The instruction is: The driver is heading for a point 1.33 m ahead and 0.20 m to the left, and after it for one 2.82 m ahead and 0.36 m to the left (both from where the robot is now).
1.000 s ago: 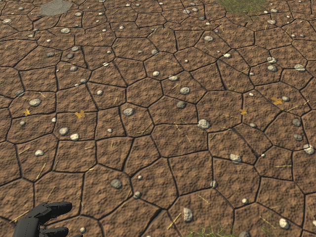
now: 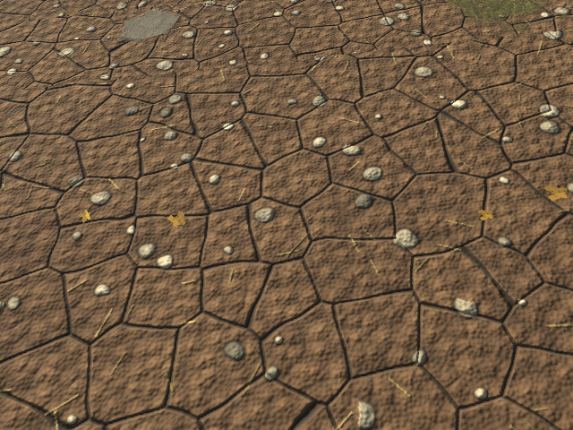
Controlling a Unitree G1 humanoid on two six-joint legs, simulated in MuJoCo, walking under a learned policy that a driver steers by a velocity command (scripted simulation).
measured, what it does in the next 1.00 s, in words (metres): walks ahead, turning left: left foot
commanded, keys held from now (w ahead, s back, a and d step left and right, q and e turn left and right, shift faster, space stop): e+shift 0.04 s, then q+shift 0.02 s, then w+q+shift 0.64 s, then w+e+shift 0.30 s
